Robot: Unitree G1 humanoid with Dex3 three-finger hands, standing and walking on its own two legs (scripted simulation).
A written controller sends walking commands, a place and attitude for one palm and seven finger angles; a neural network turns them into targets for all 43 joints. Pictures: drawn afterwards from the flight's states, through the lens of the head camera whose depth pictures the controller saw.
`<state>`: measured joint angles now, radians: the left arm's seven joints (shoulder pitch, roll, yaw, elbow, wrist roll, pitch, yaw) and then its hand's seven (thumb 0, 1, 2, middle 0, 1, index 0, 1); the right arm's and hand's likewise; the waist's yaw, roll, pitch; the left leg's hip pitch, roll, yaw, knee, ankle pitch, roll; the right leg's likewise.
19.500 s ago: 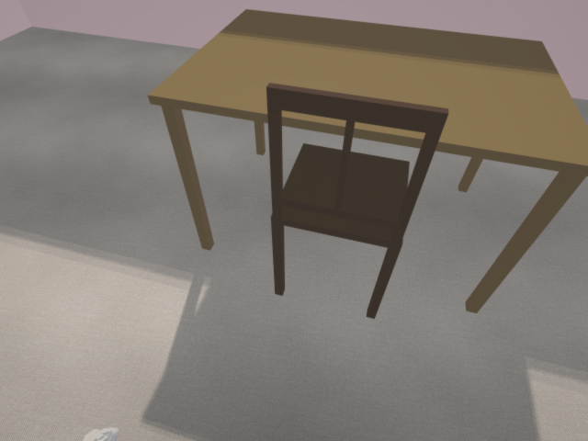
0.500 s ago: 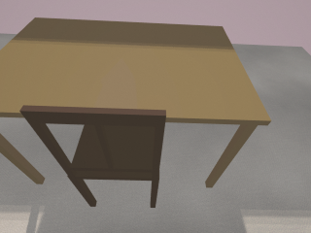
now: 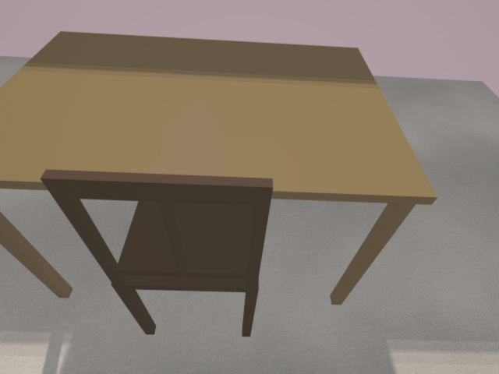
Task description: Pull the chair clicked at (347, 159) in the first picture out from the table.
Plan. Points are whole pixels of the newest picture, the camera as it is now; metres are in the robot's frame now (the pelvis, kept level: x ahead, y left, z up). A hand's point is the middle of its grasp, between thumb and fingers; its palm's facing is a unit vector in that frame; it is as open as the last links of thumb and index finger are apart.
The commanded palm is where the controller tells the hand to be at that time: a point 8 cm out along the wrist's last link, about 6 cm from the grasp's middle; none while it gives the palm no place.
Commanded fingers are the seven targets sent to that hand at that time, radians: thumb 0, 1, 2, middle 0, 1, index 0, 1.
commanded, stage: look again from close up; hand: left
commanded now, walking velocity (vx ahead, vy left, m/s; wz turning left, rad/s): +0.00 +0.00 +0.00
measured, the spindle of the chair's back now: (174, 238) +0.40 +0.18 -0.10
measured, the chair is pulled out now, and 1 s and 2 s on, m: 0.00 0.00 0.00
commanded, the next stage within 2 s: raise the hand toward the chair's back in 0.06 s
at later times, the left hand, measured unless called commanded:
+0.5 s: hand (167, 326) +0.19 +0.14 -0.02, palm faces -0.01 -1.00 +0.09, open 8.6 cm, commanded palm +0.12 +0.22 -0.07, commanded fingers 0.00 0.48 0.72 -0.16 -0.23 -0.16 -0.23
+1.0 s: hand (153, 349) +0.18 +0.17 -0.07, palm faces +0.02 -1.00 +0.03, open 12.9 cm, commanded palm +0.14 +0.24 -0.06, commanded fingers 0.00 -0.10 0.47 -0.10 -0.14 -0.10 -0.14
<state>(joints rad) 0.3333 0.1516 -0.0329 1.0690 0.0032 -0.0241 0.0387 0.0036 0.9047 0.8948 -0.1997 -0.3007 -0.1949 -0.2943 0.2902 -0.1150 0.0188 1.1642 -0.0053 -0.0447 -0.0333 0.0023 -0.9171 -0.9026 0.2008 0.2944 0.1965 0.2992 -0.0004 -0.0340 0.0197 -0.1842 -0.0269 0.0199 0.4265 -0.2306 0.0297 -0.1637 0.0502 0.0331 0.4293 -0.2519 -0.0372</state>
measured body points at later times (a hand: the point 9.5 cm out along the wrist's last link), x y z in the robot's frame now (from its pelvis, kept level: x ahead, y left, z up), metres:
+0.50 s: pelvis -0.03 +0.00 -0.06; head -0.02 +0.02 +0.39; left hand +0.19 +0.19 -0.02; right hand +0.17 -0.26 -0.10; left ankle +0.00 +0.10 -0.74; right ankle -0.01 -0.10 -0.74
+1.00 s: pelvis -0.04 -0.01 -0.10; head +0.03 +0.00 +0.35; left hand +0.17 +0.22 -0.07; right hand +0.13 -0.22 -0.20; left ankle +0.00 +0.10 -0.74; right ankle -0.01 -0.10 -0.74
